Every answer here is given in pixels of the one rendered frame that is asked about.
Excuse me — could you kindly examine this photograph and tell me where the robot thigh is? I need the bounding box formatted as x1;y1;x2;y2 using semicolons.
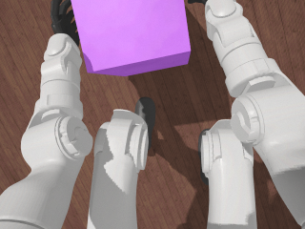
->
87;118;149;229
201;128;257;229

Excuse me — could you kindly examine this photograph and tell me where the robot left hand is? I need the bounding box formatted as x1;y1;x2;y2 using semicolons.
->
51;0;80;47

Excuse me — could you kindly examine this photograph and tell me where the right robot thigh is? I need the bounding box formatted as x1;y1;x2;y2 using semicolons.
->
201;128;257;229

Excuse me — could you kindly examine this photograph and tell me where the right robot upper arm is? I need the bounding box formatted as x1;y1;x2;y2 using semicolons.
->
230;85;305;229

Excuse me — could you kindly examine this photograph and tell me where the carton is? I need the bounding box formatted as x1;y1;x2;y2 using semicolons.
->
71;0;191;76

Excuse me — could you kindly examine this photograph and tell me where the robot right forearm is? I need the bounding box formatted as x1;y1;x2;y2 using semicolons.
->
205;0;305;98

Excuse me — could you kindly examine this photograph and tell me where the left robot upper arm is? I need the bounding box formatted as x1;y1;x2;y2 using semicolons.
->
0;114;93;229

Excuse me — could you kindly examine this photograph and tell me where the left robot thigh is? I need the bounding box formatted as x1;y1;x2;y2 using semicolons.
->
87;118;149;229

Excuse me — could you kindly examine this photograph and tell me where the robot left forearm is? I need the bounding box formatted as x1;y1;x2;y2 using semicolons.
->
21;33;84;153

